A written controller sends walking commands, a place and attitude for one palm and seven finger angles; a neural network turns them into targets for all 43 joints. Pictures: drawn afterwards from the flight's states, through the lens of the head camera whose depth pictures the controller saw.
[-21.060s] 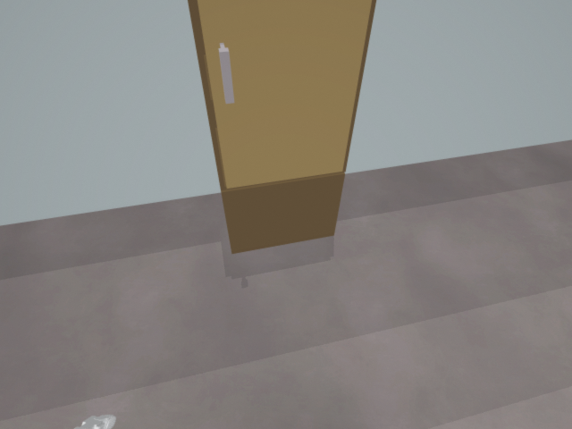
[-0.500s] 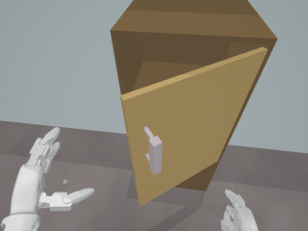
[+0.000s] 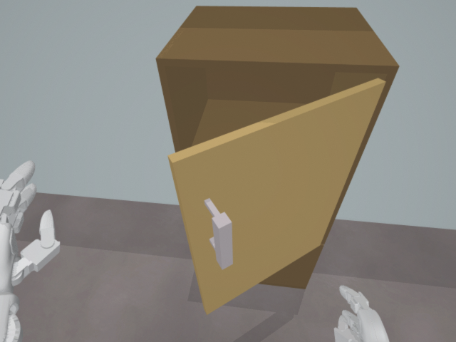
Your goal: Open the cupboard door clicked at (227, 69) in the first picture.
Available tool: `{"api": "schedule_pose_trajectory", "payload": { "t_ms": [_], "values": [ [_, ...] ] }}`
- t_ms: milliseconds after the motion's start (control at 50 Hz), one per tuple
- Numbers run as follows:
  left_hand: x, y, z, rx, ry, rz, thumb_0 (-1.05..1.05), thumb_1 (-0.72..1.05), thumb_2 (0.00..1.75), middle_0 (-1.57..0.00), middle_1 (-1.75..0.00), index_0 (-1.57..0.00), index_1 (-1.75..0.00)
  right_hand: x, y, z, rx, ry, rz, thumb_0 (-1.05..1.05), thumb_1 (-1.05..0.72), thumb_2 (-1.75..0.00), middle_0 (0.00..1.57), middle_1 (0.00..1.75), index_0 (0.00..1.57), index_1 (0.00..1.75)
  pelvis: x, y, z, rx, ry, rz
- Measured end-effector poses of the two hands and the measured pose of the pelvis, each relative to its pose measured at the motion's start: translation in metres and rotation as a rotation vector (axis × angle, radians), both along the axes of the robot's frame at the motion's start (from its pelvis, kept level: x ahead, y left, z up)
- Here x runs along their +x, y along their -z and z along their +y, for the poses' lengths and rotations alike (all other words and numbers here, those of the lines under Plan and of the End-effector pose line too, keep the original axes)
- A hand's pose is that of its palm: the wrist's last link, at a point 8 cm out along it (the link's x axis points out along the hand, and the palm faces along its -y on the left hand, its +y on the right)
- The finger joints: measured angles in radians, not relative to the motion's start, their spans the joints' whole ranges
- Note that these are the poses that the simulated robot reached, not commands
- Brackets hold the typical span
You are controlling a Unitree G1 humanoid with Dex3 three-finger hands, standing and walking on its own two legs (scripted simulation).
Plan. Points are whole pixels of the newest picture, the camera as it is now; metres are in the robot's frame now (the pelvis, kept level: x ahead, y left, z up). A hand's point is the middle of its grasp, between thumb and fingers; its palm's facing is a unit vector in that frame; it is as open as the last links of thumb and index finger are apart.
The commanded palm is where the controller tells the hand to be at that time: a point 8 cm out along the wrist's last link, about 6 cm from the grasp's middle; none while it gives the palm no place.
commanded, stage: draw the hand back to the body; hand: left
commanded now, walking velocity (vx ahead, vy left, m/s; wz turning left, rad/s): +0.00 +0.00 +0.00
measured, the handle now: (217, 234) +0.29 +0.06 +0.06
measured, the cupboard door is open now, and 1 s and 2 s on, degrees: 37 37 37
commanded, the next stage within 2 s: step back with the hand held close in 0.26 s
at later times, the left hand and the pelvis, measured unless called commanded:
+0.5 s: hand (60, 252) +0.18 +0.25 +0.16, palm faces +0.44 -0.79 -0.44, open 7.4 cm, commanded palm +0.12 +0.28 +0.17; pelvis -0.02 -0.02 +0.00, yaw +0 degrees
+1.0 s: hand (3, 306) +0.11 +0.28 +0.15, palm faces +0.40 -0.77 -0.50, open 7.4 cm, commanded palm +0.05 +0.32 +0.17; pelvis -0.10 +0.02 -0.02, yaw +0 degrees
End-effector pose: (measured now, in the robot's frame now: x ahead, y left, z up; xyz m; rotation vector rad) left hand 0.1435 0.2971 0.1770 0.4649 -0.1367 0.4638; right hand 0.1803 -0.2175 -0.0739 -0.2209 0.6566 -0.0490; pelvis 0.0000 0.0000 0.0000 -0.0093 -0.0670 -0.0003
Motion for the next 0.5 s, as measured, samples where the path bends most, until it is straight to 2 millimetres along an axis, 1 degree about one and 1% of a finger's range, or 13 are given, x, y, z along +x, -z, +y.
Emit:
{"api": "schedule_pose_trajectory", "payload": {
  "t_ms": [120, 180, 320, 400, 500],
  "values": [
    [-0.003, 0.015, -0.012, -0.046, 0.014, 0.045, 0.01, 0.86, 0.89, -0.2, -0.3, -0.21, -0.31, -0.007, 0.001, -0.01, -0.004, 0.015, 0.016, 0.01, -0.9, -0.9, 0.2, 0.3, 0.2, 0.3, -0.004, -0.001, -0.007, 0.001, 0.001, -0.005],
    [-0.005, 0.017, -0.016, -0.051, 0.02, 0.053, 0.01, 0.88, 0.89, -0.21, -0.31, -0.21, -0.31, -0.011, 0.002, -0.015, -0.008, 0.021, 0.018, 0.01, -0.9, -0.9, 0.2, 0.3, 0.2, 0.3, -0.006, -0.001, -0.011, 0.0, 0.001, -0.01],
    [-0.011, 0.006, -0.022, -0.02, 0.02, 0.017, 0.01, 0.89, 0.9, -0.21, -0.31, -0.21, -0.31, -0.016, 0.004, -0.02, 0.001, 0.027, 0.009, 0.01, -0.9, -0.9, 0.2, 0.3, 0.2, 0.3, -0.01, -0.001, -0.017, 0.0, 0.0, -0.02],
    [-0.012, 0.008, -0.022, -0.022, 0.014, 0.024, 0.01, 0.89, 0.9, -0.21, -0.31, -0.21, -0.31, -0.018, 0.005, -0.022, 0.009, 0.033, 0.011, 0.01, -0.9, -0.9, 0.2, 0.3, 0.2, 0.3, -0.013, -0.001, -0.019, 0.0, 0.002, -0.023],
    [-0.009, 0.002, -0.015, 0.038, 0.021, 0.019, 0.01, 0.89, 0.9, -0.21, -0.31, -0.21, -0.31, -0.023, 0.005, -0.026, 0.008, 0.052, 0.026, 0.01, -0.9, -0.9, 0.2, 0.3, 0.2, 0.3, -0.019, 0.0, -0.02, -0.009, 0.008, 0.013]
  ]
}}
